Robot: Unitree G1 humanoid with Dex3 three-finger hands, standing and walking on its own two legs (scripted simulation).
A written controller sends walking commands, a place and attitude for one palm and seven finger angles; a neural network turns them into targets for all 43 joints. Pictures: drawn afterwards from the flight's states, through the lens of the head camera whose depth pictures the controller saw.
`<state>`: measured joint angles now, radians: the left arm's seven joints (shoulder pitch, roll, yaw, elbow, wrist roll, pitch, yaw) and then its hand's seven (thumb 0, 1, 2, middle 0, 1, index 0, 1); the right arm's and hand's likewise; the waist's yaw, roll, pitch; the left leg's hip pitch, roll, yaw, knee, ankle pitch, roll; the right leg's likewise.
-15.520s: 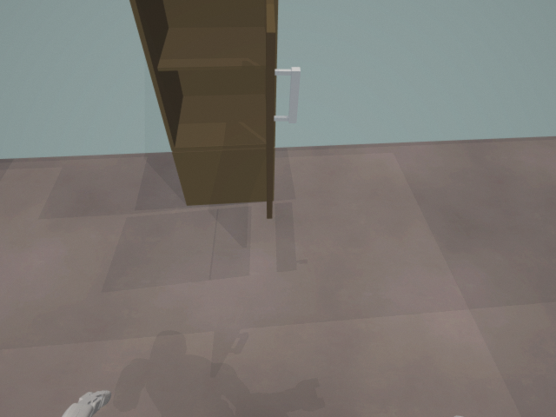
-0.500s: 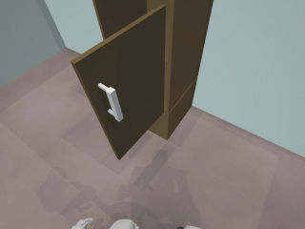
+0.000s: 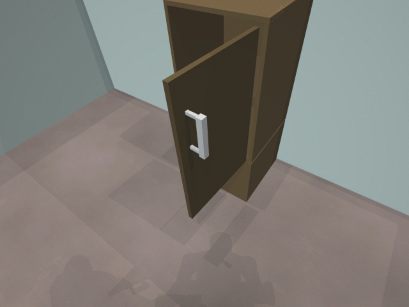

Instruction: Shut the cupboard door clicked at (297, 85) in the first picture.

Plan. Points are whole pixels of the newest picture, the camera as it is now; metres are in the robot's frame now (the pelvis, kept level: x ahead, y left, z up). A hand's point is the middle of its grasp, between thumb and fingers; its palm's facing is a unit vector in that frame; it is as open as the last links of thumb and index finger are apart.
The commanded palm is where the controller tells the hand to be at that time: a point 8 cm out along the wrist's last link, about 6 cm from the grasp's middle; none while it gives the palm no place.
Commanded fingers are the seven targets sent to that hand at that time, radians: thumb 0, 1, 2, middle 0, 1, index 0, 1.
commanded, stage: come to a stop and stand still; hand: left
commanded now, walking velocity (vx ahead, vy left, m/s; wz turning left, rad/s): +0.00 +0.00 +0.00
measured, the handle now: (197, 134) +0.53 +0.06 +0.03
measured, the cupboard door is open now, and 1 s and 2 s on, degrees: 86 86 86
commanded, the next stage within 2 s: look again from close up in 0.52 s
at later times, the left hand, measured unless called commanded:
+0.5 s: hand out of the picture +0.02 +0.22 -0.16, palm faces +0.00 -0.98 -0.21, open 7.4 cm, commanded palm none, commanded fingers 0.00 0.90 0.90 -0.20 -0.30 -0.20 -0.30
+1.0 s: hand out of the picture +0.00 +0.17 -0.16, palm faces +0.00 -0.99 -0.14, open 7.4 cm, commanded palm none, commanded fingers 0.00 0.90 0.90 -0.20 -0.30 -0.20 -0.30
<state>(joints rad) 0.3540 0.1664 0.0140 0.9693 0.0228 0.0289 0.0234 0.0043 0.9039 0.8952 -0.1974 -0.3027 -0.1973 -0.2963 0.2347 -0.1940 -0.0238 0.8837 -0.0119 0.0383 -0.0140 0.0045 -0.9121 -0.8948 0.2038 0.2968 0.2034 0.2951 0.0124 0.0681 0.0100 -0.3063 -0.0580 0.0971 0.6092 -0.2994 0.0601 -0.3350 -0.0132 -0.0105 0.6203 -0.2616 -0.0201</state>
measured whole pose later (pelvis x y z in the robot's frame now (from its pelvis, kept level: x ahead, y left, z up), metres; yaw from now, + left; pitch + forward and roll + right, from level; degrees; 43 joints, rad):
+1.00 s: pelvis +0.03 +0.03 +0.02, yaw -1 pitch +1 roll +0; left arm 0.33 0.11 -0.02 1.14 0.02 -0.01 0.03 0.00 0.90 0.90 -0.20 -0.30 -0.20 -0.30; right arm 0.28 -0.16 0.01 1.10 -0.01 -0.03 -0.03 0.01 -0.90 -0.90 0.20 0.30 0.20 0.29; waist 0.00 0.00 0.01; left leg -0.19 -0.09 0.12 0.35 -0.18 0.12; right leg -0.21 -0.02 0.02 0.44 -0.24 0.02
